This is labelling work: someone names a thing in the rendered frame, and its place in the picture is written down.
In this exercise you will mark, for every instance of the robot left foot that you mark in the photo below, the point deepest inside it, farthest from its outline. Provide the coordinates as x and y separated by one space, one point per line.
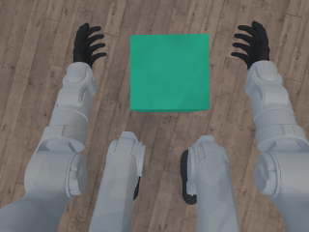
137 188

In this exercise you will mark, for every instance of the robot right upper arm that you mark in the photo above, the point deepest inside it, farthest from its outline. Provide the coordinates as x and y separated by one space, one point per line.
284 177

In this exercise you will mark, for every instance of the robot right hand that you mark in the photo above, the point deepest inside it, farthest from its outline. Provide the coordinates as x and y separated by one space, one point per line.
257 49

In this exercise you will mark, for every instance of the robot left forearm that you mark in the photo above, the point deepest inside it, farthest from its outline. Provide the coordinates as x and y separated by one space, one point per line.
67 127

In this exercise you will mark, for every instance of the robot left hand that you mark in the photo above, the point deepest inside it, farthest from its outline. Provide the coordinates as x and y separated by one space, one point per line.
82 51

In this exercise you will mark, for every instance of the carton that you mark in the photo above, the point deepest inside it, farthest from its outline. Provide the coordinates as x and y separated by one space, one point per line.
170 72

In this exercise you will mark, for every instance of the robot right forearm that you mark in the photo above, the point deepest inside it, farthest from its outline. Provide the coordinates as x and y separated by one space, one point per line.
272 112

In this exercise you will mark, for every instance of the robot left upper arm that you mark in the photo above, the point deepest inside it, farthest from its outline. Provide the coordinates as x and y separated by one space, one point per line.
53 178

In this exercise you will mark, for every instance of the robot right thigh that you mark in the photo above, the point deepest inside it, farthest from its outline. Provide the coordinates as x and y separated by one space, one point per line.
216 203

